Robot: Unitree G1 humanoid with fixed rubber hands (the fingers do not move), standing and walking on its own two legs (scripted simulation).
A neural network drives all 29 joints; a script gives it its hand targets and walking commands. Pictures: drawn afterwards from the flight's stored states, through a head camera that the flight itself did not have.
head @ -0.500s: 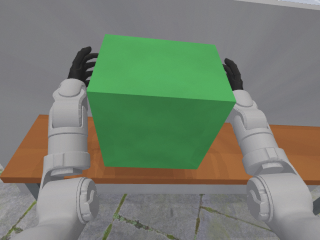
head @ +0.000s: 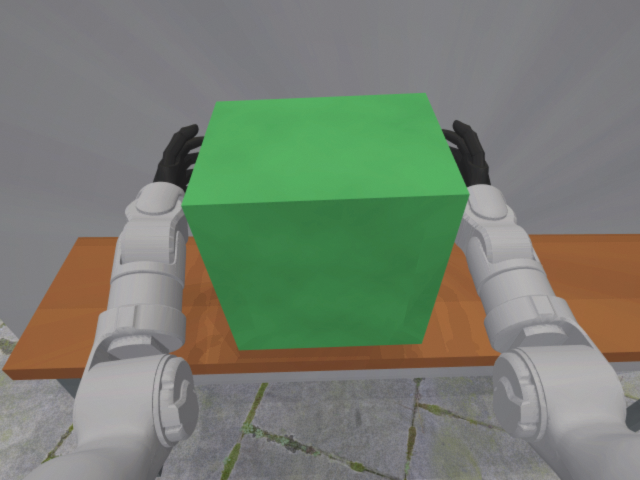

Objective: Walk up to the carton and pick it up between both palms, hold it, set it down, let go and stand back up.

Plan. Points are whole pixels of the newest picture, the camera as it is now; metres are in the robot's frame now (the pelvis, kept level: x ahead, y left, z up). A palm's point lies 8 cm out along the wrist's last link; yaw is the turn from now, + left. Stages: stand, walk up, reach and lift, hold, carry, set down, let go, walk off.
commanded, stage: set down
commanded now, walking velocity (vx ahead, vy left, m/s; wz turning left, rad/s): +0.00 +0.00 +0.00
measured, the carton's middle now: (325, 230) +0.43 +0.00 +0.12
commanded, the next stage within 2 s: none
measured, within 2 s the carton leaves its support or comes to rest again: neither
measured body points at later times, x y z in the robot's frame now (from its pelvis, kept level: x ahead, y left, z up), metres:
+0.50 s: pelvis +0.01 +0.00 +0.00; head +0.00 +0.04 +0.45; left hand +0.45 +0.20 +0.16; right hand +0.44 -0.17 +0.18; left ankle +0.03 +0.13 -0.75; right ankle -0.02 -0.10 -0.75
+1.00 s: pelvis +0.02 +0.00 +0.00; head +0.02 +0.04 +0.45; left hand +0.47 +0.19 +0.14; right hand +0.45 -0.17 +0.17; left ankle +0.03 +0.13 -0.75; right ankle -0.02 -0.10 -0.75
